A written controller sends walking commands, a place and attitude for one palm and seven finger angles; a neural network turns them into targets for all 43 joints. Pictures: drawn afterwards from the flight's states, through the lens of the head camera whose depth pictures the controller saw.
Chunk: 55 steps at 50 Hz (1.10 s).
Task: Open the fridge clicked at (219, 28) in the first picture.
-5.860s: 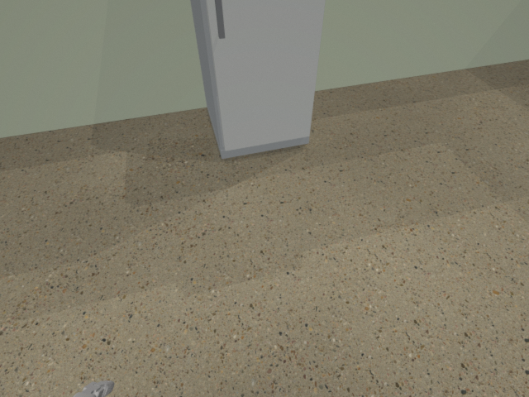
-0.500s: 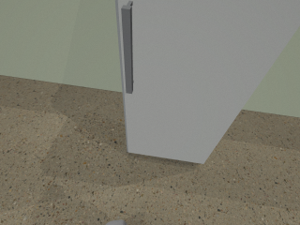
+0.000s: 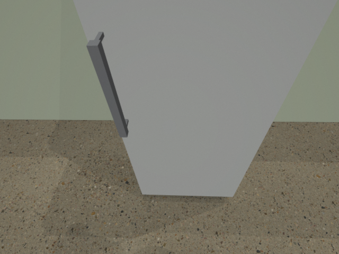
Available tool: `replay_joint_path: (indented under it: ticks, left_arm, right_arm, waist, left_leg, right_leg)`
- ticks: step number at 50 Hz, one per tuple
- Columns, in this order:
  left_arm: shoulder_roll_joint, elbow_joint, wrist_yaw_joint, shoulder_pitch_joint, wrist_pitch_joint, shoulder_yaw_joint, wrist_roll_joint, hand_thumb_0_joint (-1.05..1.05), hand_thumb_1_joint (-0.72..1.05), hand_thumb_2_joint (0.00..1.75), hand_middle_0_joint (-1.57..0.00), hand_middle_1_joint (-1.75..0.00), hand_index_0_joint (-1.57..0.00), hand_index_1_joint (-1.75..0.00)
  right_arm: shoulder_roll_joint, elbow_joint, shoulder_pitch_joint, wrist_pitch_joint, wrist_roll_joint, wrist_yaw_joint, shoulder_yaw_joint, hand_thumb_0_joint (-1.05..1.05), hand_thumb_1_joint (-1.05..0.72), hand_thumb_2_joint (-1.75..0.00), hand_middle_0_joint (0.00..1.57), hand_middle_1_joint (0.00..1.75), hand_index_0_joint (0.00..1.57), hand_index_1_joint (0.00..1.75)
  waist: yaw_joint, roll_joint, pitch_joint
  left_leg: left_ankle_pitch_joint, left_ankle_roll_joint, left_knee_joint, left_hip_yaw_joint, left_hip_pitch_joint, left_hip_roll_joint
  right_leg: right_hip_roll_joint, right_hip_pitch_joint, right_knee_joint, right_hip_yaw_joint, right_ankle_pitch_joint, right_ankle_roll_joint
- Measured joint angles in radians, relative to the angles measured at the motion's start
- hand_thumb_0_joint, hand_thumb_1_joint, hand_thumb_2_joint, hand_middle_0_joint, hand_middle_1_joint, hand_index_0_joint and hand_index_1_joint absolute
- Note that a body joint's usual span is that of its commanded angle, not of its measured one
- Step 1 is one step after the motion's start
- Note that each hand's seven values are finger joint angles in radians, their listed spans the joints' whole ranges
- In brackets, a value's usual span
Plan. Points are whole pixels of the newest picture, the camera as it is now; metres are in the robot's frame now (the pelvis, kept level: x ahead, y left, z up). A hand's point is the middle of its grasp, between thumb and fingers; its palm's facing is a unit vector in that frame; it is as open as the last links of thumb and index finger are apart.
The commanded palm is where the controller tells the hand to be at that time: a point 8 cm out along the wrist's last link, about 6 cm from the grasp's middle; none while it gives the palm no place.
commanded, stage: come to a stop and stand still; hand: left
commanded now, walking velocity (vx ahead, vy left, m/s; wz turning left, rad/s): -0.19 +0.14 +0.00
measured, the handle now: (114, 93) +0.49 +0.16 +0.12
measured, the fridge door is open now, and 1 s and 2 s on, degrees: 0 0 0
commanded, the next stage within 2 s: look again from close up in 1.64 s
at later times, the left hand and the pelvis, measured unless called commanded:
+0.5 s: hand out of the picture -0.06 +0.23 -0.17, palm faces +0.03 -0.98 -0.19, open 7.4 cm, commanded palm none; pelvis -0.05 +0.04 +0.01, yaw -1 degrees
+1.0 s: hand out of the picture -0.07 +0.13 -0.17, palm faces +0.04 -0.98 -0.17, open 7.3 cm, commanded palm none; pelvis -0.05 -0.02 +0.01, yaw +0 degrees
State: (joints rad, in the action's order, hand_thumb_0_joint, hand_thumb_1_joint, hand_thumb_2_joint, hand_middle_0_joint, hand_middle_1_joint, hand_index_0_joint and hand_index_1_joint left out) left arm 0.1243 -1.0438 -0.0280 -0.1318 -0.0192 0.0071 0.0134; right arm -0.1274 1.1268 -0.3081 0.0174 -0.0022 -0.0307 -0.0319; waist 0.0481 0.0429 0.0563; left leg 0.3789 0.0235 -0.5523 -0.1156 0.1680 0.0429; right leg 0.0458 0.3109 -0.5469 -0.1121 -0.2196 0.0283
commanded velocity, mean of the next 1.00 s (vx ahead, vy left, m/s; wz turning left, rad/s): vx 0.03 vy -0.03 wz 0.00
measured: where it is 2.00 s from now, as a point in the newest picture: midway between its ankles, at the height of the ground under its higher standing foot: outside the picture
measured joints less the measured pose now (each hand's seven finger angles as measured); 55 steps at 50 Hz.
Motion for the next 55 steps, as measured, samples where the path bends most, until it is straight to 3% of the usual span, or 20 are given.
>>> replay_joint_path:
  ticks: [4, 7, 10, 11, 15, 19, 24, 29, 33, 37, 55]
  left_arm:
    - [-0.004, 0.016, -0.013, 0.030, 0.011, 0.019, 0.004, -0.01, 0.92, 0.90, -0.20, -0.29, -0.20, -0.30]
    - [0.008, 0.026, -0.015, 0.037, 0.023, 0.032, 0.012, -0.01, 0.92, 0.90, -0.20, -0.29, -0.20, -0.30]
    - [0.030, 0.021, -0.014, 0.019, 0.042, 0.041, 0.012, -0.01, 0.92, 0.90, -0.20, -0.29, -0.20, -0.30]
    - [0.041, 0.016, -0.013, 0.011, 0.051, 0.045, 0.009, 0.00, 0.92, 0.90, -0.20, -0.29, -0.20, -0.30]
    - [0.066, -0.018, -0.004, -0.046, 0.082, 0.051, 0.010, 0.00, 0.92, 0.90, -0.20, -0.29, -0.20, -0.30]
    - [0.080, -0.040, 0.009, -0.106, 0.073, 0.050, 0.014, 0.00, 0.91, 0.90, -0.20, -0.29, -0.20, -0.30]
    - [0.079, -0.073, 0.016, -0.160, 0.067, 0.040, 0.012, 0.00, 0.91, 0.90, -0.19, -0.29, -0.19, -0.30]
    - [0.057, -0.090, 0.017, -0.156, 0.070, 0.026, 0.004, 0.01, 0.91, 0.90, -0.19, -0.29, -0.19, -0.30]
    - [0.035, -0.088, 0.009, -0.142, 0.043, 0.016, 0.001, 0.01, 0.91, 0.90, -0.19, -0.29, -0.19, -0.30]
    - [0.002, -0.101, -0.002, -0.140, 0.023, -0.004, 0.000, 0.01, 0.92, 0.90, -0.20, -0.29, -0.20, -0.30]
    - [-0.033, -0.105, -0.009, -0.183, 0.005, -0.011, -0.009, 0.01, 0.92, 0.90, -0.20, -0.29, -0.20, -0.30]
  right_arm:
    - [-0.004, -0.018, 0.038, 0.022, 0.000, -0.004, -0.011, 0.00, -0.91, -0.90, 0.20, 0.30, 0.20, 0.30]
    - [-0.019, -0.042, 0.072, 0.030, 0.000, -0.005, -0.021, 0.00, -0.91, -0.90, 0.20, 0.30, 0.20, 0.30]
    - [-0.036, -0.068, 0.087, 0.018, -0.002, -0.004, -0.026, 0.00, -0.91, -0.90, 0.20, 0.30, 0.20, 0.30]
    - [-0.034, -0.072, 0.089, 0.011, -0.006, -0.004, -0.026, 0.00, -0.91, -0.90, 0.20, 0.30, 0.20, 0.30]
    - [-0.025, -0.079, 0.064, 0.001, -0.021, -0.005, -0.013, 0.00, -0.91, -0.90, 0.20, 0.30, 0.19, 0.30]
    - [-0.007, -0.067, 0.045, -0.006, -0.023, -0.010, 0.003, 0.00, -0.91, -0.90, 0.20, 0.30, 0.20, 0.30]
    - [-0.006, -0.056, 0.038, -0.021, -0.022, -0.016, 0.003, 0.01, -0.93, -0.90, 0.20, 0.30, 0.20, 0.30]
    - [-0.008, -0.037, 0.033, -0.023, -0.021, -0.015, 0.003, 0.00, -0.92, -0.90, 0.20, 0.30, 0.20, 0.30]
    - [-0.010, -0.005, 0.018, -0.013, -0.010, -0.011, 0.001, 0.00, -0.91, -0.90, 0.20, 0.30, 0.20, 0.30]
    - [-0.016, 0.028, 0.003, -0.002, -0.008, -0.004, 0.008, 0.00, -0.91, -0.90, 0.20, 0.30, 0.20, 0.30]
    - [0.012, 0.048, 0.013, -0.008, -0.008, -0.012, 0.022, 0.00, -0.91, -0.90, 0.20, 0.30, 0.20, 0.30]
  waist:
    - [-0.026, -0.013, 0.036]
    - [-0.044, -0.029, 0.054]
    - [-0.048, -0.048, 0.051]
    - [-0.051, -0.068, 0.049]
    - [-0.055, -0.082, -0.003]
    - [-0.061, -0.077, -0.047]
    - [-0.054, -0.078, -0.051]
    - [-0.031, -0.066, -0.029]
    - [-0.034, -0.061, -0.024]
    - [-0.026, -0.019, -0.032]
    - [-0.042, -0.025, -0.016]
  left_leg:
    - [0.105, 0.013, -0.141, 0.040, 0.076, -0.002]
    - [0.115, 0.017, -0.186, 0.056, 0.116, -0.012]
    - [-0.018, 0.009, -0.061, 0.049, 0.085, -0.015]
    - [-0.057, -0.013, -0.049, 0.035, 0.078, -0.028]
    - [-0.093, -0.069, 0.022, 0.016, 0.046, -0.042]
    - [-0.157, -0.076, 0.131, 0.019, 0.021, -0.047]
    - [-0.202, -0.078, 0.201, 0.008, 0.009, -0.049]
    - [-0.210, -0.066, 0.195, 0.008, 0.024, -0.041]
    - [-0.185, -0.043, 0.131, 0.005, 0.054, -0.038]
    - [-0.185, -0.018, 0.126, 0.029, 0.043, -0.008]
    - [-0.184, 0.034, 0.140, 0.055, 0.020, 0.042]
  right_leg:
    - [0.003, 0.011, 0.007, -0.014, 0.020, 0.002]
    - [0.014, 0.024, 0.016, -0.013, 0.045, -0.008]
    - [0.028, 0.046, -0.006, -0.003, 0.055, -0.030]
    - [0.040, 0.052, -0.022, 0.011, 0.051, -0.034]
    - [0.013, 0.069, -0.148, 0.082, -0.119, -0.036]
    - [-0.015, 0.059, -0.290, 0.117, -0.122, -0.044]
    - [-0.011, -0.003, -0.254, 0.107, -0.157, -0.058]
    - [-0.008, -0.068, -0.111, 0.095, -0.196, -0.052]
    - [-0.004, -0.144, 0.093, 0.090, -0.053, -0.039]
    - [-0.036, -0.168, 0.107, 0.068, -0.059, -0.016]
    - [-0.090, -0.202, 0.136, 0.046, -0.062, 0.035]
